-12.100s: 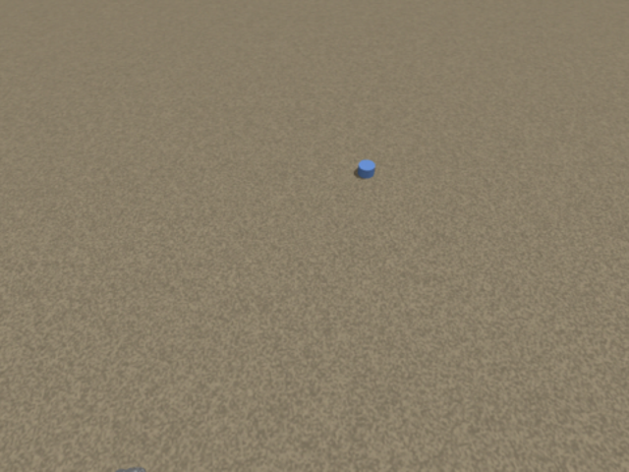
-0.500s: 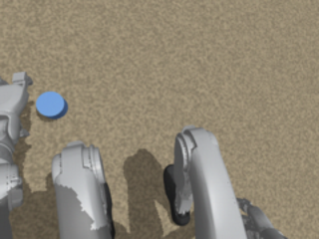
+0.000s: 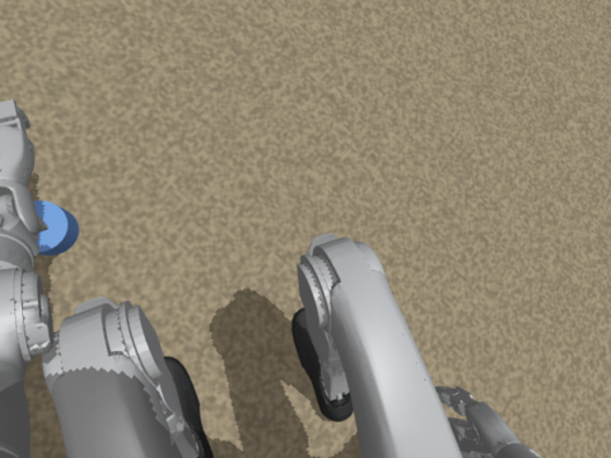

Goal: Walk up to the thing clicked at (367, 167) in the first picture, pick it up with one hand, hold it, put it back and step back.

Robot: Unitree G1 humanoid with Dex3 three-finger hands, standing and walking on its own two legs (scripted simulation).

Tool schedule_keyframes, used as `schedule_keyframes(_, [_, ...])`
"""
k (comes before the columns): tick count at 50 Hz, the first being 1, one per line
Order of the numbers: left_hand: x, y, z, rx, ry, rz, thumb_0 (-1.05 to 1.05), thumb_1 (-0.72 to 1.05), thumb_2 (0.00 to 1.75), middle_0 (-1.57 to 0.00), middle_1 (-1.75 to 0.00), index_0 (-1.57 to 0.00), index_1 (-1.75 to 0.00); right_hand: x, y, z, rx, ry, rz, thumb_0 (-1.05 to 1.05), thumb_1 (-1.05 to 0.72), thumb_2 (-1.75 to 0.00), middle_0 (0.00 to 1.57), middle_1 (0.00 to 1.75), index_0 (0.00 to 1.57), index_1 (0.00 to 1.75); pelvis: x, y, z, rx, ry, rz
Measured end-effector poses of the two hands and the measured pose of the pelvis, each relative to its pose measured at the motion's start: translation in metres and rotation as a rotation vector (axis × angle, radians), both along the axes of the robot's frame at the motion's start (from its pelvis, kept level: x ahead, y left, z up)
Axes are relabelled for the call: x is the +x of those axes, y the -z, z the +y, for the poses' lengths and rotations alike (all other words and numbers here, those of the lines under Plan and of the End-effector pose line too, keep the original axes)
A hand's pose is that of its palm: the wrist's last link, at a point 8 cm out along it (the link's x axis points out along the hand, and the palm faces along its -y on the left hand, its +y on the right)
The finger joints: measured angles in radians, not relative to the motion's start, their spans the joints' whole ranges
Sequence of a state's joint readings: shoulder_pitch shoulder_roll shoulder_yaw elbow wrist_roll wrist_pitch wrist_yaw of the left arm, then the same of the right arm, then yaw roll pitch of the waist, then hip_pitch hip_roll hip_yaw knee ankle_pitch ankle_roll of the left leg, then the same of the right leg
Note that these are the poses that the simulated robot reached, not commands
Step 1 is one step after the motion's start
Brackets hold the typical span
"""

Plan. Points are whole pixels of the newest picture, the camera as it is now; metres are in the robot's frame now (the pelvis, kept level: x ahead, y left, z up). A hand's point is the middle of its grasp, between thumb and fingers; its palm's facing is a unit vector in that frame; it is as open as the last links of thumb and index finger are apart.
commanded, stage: approach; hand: left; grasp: from above
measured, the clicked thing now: (45, 228) +0.45 +0.29 -0.30
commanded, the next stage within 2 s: rest palm in 0.08 s
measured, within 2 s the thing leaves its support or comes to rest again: neither
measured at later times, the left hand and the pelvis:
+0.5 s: hand (29, 244) +0.42 +0.29 -0.23, palm faces -0.41 -0.10 -0.91, open 14.3 cm; pelvis +0.00 +0.01 -0.02, yaw +0 degrees
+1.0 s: hand (29, 232) +0.44 +0.30 -0.25, palm faces -0.49 -0.17 -0.85, open 14.2 cm; pelvis +0.00 +0.00 -0.02, yaw -3 degrees
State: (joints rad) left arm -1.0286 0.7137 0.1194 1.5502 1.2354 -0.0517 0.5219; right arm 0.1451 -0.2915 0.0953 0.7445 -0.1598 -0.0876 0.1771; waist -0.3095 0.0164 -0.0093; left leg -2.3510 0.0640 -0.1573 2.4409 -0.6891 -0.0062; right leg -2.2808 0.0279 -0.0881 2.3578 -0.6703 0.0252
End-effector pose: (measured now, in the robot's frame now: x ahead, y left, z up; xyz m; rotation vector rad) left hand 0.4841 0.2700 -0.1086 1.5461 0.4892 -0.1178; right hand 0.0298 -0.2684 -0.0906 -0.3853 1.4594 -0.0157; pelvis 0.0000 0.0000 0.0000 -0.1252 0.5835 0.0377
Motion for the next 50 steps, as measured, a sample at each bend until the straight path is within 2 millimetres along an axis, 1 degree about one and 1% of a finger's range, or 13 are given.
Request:
schedule_keyframes(3, [-0.011, 0.003, 0.016, -0.002, -0.062, 0.066, 0.0, -0.55, 1.0, -0.07, -1.03, -0.07, -1.03, -0.004, 0.005, 0.003, 0.029, 0.006, 0.012, 0.0, -0.91, -0.9, 0.2, 0.3, 0.2, 0.3, -0.001, 0.0, 0.0, 0.003, 0.0, -0.008])
schedule_keyframes(6, [-0.031, 0.013, 0.034, -0.024, -0.098, 0.145, 0.0, -0.54, 0.99, -0.07, -1.05, -0.07, -1.04, -0.004, 0.009, 0.006, 0.048, -0.006, 0.032, 0.0, -0.92, -0.9, 0.2, 0.3, 0.2, 0.3, -0.002, 0.0, -0.001, 0.005, -0.005, -0.019])
schedule_keyframes(9, [-0.052, 0.024, 0.047, -0.063, -0.083, 0.201, 0.0, -0.54, 0.97, -0.07, -1.06, -0.08, -1.05, 0.0, 0.011, 0.008, 0.05, -0.037, 0.052, 0.0, -0.92, -0.9, 0.2, 0.3, 0.2, 0.3, -0.003, 0.001, -0.001, 0.004, -0.012, -0.028])
schedule_keyframes(11, [-0.063, 0.029, 0.049, -0.093, -0.039, 0.199, 0.0, -0.53, 0.97, -0.07, -1.07, -0.08, -1.05, 0.005, 0.011, 0.007, 0.039, -0.058, 0.061, 0.0, -0.92, -0.9, 0.2, 0.3, 0.2, 0.3, -0.003, 0.002, -0.001, 0.0, -0.017, -0.034])
schedule_keyframes(14, [-0.073, 0.033, 0.047, -0.127, 0.049, 0.148, 0.0, -0.53, 0.96, -0.07, -1.07, -0.09, -1.05, 0.018, 0.007, 0.004, 0.007, -0.088, 0.053, 0.0, -0.92, -0.9, 0.2, 0.3, 0.2, 0.3, -0.003, 0.003, 0.001, -0.006, -0.022, -0.04])
schedule_keyframes(18, [-0.078, 0.041, 0.039, -0.15, 0.112, 0.095, 0.0, -0.53, 0.96, -0.07, -1.05, -0.08, -1.03, 0.04, 0.002, 0.0, -0.048, -0.133, 0.008, 0.0, -0.91, -0.9, 0.2, 0.3, 0.2, 0.3, -0.003, 0.006, 0.003, -0.015, -0.026, -0.05])
schedule_keyframes(22, [-0.073, 0.053, 0.029, -0.138, 0.135, 0.064, 0.0, -0.55, 0.98, -0.08, -1.01, -0.08, -1.01, 0.06, -0.005, -0.004, -0.088, -0.175, -0.063, 0.0, -0.91, -0.9, 0.2, 0.3, 0.2, 0.3, -0.003, 0.011, 0.005, -0.026, -0.023, -0.06])
schedule_keyframes(26, [-0.061, 0.06, 0.02, -0.115, 0.124, 0.018, 0.0, -0.55, 1.0, -0.08, -0.99, -0.07, -0.99, 0.065, -0.007, -0.005, -0.098, -0.204, -0.093, 0.0, -0.91, -0.9, 0.2, 0.3, 0.2, 0.3, -0.003, 0.017, 0.006, -0.032, -0.017, -0.067])
schedule_keyframes(31, [-0.043, 0.065, 0.013, -0.068, 0.087, 0.007, 0.0, -0.54, 1.0, -0.08, -0.98, -0.07, -0.98, 0.052, -0.003, -0.003, -0.063, -0.212, -0.065, 0.0, -0.91, -0.9, 0.2, 0.3, 0.2, 0.3, -0.001, 0.022, 0.006, -0.036, -0.008, -0.063])
schedule_keyframes(36, [-0.024, 0.07, 0.013, -0.057, 0.02, 0.02, 0.0, -0.52, 0.98, -0.07, -0.98, -0.07, -0.98, 0.025, 0.004, 0.005, 0.004, -0.191, -0.007, 0.0, -0.91, -0.9, 0.2, 0.3, 0.2, 0.3, 0.001, 0.024, 0.006, -0.038, 0.007, -0.061])
schedule_keyframes(39, [-0.017, 0.072, 0.017, -0.062, -0.027, 0.03, 0.0, -0.51, 0.97, -0.07, -0.99, -0.07, -0.99, 0.009, 0.006, 0.011, 0.039, -0.168, 0.033, 0.0, -0.91, -0.9, 0.2, 0.3, 0.2, 0.3, 0.002, 0.023, 0.005, -0.04, 0.014, -0.058])
schedule_keyframes(45, [-0.027, 0.081, 0.029, -0.08, -0.076, 0.112, 0.0, -0.5, 0.95, -0.07, -1.01, -0.07, -1.0, -0.016, 0.005, 0.023, 0.081, -0.13, 0.104, 0.0, -0.91, -0.9, 0.2, 0.3, 0.2, 0.3, 0.004, 0.02, 0.004, -0.043, 0.018, -0.059])
schedule_keyframes(50, [-0.036, 0.086, 0.032, -0.127, -0.042, 0.135, 0.0, -0.51, 0.95, -0.07, -1.01, -0.07, -1.0, -0.024, -0.001, 0.025, 0.08, -0.149, 0.133, 0.0, -0.91, -0.9, 0.2, 0.3, 0.2, 0.3, 0.002, 0.02, 0.004, -0.051, 0.018, -0.08])
